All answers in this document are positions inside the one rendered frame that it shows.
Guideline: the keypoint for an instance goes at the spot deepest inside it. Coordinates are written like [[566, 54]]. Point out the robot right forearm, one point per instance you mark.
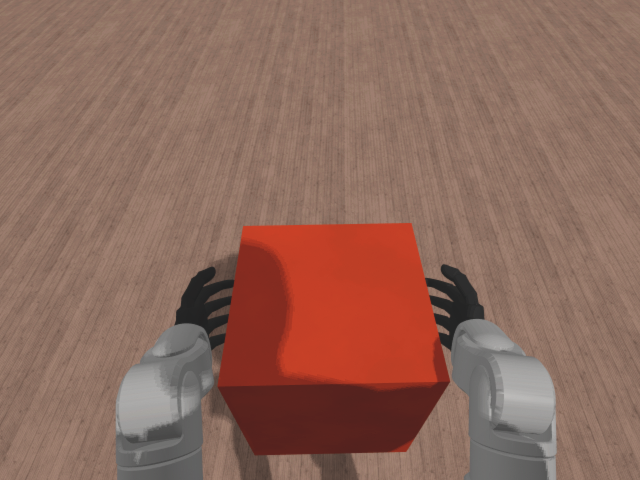
[[512, 405]]

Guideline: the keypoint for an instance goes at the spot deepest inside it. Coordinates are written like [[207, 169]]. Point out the carton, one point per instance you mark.
[[331, 343]]

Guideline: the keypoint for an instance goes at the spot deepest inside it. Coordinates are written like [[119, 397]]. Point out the right robot hand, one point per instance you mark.
[[464, 307]]

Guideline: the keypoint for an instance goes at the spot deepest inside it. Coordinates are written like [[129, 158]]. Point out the robot left forearm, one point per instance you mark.
[[159, 433]]

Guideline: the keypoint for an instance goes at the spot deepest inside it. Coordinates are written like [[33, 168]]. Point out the left robot hand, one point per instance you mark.
[[194, 310]]

